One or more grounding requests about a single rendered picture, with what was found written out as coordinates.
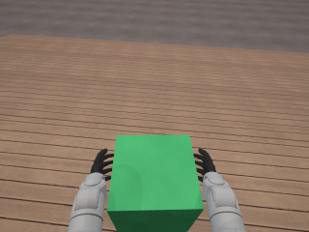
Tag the left robot hand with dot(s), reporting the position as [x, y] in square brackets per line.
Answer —
[99, 164]

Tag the carton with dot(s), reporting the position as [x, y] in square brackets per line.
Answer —
[154, 184]

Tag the robot right forearm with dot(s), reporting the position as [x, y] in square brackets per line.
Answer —
[223, 207]

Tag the robot left forearm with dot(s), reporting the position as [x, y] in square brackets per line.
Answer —
[87, 210]

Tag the right robot hand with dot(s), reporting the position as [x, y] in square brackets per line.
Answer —
[206, 163]

